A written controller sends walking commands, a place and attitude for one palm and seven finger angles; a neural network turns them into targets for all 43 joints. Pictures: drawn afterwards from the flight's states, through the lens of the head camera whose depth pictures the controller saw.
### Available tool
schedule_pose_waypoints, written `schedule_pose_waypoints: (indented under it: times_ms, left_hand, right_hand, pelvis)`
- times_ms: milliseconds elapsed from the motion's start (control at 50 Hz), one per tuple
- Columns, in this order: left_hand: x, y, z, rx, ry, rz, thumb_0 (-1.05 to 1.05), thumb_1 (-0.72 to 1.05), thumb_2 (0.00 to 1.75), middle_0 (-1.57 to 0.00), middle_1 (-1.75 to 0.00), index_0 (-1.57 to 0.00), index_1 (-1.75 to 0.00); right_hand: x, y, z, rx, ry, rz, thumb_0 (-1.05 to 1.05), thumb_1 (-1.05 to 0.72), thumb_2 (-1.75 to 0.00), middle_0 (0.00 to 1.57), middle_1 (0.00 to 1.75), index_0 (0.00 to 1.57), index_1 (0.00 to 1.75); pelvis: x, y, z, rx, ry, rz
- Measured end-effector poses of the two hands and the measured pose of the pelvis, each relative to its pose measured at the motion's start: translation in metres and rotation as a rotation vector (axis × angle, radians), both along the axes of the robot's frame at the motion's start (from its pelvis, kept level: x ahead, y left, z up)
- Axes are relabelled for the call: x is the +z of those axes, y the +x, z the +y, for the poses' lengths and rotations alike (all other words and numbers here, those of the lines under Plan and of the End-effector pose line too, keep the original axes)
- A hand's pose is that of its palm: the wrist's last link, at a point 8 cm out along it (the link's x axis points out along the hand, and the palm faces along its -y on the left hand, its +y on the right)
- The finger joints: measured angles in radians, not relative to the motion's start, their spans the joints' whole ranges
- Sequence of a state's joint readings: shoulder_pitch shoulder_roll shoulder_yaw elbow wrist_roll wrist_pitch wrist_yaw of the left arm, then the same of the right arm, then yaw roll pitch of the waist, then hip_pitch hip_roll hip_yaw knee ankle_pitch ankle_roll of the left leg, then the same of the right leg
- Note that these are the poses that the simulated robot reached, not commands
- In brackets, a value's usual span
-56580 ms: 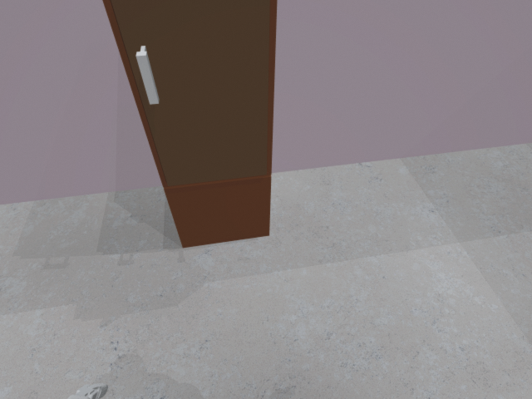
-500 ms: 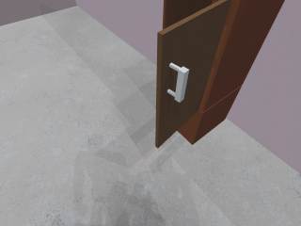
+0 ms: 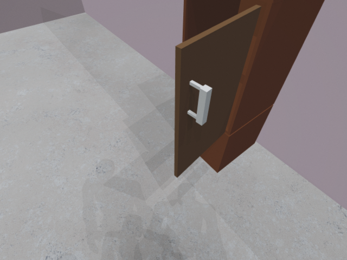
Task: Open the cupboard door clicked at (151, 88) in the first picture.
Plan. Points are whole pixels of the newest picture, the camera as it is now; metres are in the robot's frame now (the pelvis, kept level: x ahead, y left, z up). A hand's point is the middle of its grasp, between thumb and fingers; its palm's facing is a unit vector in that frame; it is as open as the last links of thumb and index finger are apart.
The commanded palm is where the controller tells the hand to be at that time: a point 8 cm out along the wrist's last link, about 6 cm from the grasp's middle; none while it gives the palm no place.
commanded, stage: look to check the result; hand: left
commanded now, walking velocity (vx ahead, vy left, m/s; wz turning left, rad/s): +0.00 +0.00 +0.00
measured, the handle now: (197, 102) +0.51 -0.04 +0.07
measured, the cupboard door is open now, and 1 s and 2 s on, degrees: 98 98 98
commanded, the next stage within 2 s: stand and wait in 0.54 s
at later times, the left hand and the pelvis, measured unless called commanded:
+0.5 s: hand out of the picture +0.00 +0.15 -0.17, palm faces +0.05 -0.98 -0.19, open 7.4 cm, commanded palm none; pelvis +0.02 -0.01 +0.00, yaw +0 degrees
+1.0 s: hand out of the picture +0.02 +0.16 -0.17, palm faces +0.05 -0.98 -0.20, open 7.4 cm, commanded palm none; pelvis +0.03 -0.01 +0.00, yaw +0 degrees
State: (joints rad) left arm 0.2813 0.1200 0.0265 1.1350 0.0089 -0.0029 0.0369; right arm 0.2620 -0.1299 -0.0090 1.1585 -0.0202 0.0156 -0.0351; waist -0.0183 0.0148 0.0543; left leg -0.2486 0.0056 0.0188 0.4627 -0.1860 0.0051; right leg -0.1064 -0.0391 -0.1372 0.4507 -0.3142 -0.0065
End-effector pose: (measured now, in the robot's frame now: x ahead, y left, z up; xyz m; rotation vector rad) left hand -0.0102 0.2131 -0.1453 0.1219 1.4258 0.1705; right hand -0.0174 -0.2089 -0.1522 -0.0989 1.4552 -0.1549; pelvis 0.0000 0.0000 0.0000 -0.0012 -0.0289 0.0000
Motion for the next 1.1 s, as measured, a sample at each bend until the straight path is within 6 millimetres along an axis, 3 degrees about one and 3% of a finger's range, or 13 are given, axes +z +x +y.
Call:
schedule_pose_waypoints:
  times_ms: [300, 760, 1100]
  left_hand:
    - [0.003, -0.008, -0.005, 0.015, 0.004, 0.051, 0.01, 0.91, 0.9, -0.2, -0.3, -0.2, -0.3]
    - [0.003, 0.022, -0.011, 0.0, 0.004, 0.007, 0.01, 0.91, 0.9, -0.2, -0.3, -0.2, -0.3]
    - [0.004, 0.021, -0.005, 0.004, 0.016, 0.012, 0.01, 0.91, 0.9, -0.2, -0.3, -0.2, -0.3]
  right_hand:
    - [0.0, 0.017, -0.011, 0.016, -0.012, 0.0, 0.01, -0.92, -0.9, 0.2, 0.3, 0.2, 0.3]
    - [0.002, 0.034, -0.02, 0.015, -0.023, -0.011, 0.01, -0.92, -0.9, 0.2, 0.3, 0.2, 0.3]
    - [0.003, 0.039, -0.022, 0.02, -0.026, -0.017, 0.01, -0.91, -0.9, 0.2, 0.3, 0.2, 0.3]
  pelvis:
    - [0.001, 0.01, -0.005, 0.0, 0.002, 0.003]
    - [0.002, 0.024, -0.011, -0.002, 0.007, 0.008]
    - [0.002, 0.027, -0.011, 0.0, 0.008, 0.005]
